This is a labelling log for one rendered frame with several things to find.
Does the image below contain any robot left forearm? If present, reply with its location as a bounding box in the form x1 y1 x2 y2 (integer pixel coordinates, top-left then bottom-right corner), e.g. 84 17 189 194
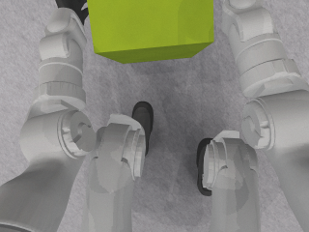
19 7 87 147

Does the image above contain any left robot hand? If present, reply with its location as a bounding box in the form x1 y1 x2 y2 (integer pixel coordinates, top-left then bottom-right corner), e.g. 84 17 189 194
55 0 89 25

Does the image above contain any robot right upper arm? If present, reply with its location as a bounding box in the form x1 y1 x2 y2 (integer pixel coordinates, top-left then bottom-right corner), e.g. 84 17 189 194
241 89 309 232

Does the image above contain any robot left upper arm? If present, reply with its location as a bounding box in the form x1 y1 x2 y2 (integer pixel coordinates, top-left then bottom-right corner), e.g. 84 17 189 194
0 108 97 232

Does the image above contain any robot right thigh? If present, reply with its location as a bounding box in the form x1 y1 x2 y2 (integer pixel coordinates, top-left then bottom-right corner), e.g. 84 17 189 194
204 137 262 232

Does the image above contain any right robot foot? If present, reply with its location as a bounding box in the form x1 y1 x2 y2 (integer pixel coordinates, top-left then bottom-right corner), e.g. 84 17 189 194
196 137 213 196

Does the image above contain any carton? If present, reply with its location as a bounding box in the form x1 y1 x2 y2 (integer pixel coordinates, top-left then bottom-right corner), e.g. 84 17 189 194
87 0 214 64

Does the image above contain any robot right forearm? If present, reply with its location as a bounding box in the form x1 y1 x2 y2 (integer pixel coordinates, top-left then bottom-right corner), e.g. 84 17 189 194
221 0 309 98

